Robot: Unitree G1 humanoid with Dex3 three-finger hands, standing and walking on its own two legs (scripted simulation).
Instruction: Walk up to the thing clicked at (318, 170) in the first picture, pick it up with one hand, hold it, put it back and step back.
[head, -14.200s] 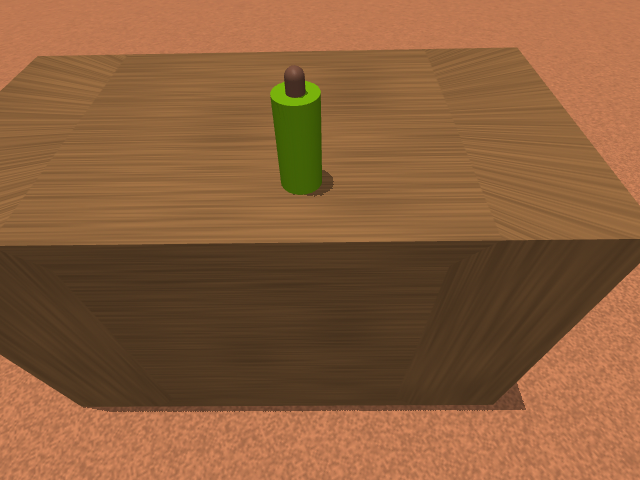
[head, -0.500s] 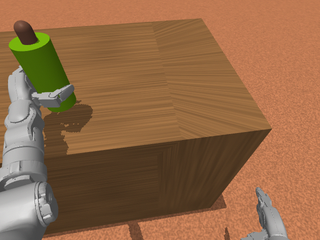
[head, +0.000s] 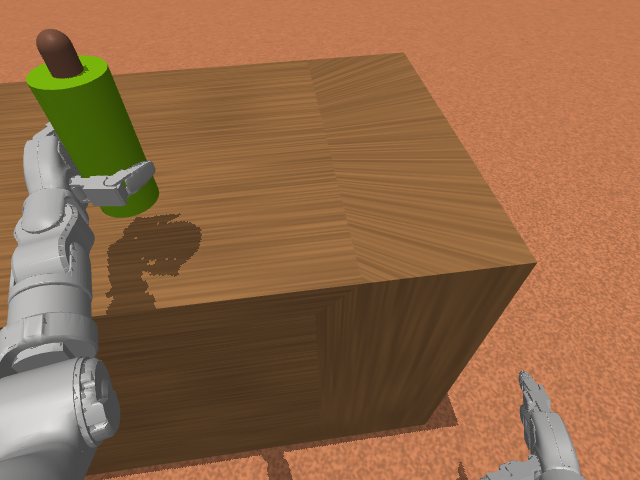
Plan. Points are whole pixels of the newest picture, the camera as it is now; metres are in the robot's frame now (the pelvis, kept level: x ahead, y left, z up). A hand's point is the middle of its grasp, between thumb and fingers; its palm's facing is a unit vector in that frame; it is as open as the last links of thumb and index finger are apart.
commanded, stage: lift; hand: left
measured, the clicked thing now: (96, 129) +0.46 +0.23 +0.23
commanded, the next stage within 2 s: hold in 1.34 s
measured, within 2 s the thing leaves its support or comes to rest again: neither
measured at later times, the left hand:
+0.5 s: hand (85, 135) +0.39 +0.21 +0.27, palm faces +0.23 -0.97 +0.02, open 10.3 cm
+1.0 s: hand (79, 115) +0.36 +0.18 +0.31, palm faces +0.20 -0.98 +0.02, open 10.3 cm
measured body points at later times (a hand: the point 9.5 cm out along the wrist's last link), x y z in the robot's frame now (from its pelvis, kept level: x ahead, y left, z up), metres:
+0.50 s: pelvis -0.01 +0.00 +0.01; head -0.03 -0.02 +0.46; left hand +0.38 +0.26 +0.27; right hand +0.16 -0.25 -0.05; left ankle +0.01 +0.11 -0.72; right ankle -0.01 -0.12 -0.72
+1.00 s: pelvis -0.02 +0.00 +0.01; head -0.06 -0.03 +0.46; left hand +0.34 +0.23 +0.31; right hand +0.16 -0.26 -0.05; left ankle +0.01 +0.11 -0.72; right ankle -0.01 -0.12 -0.72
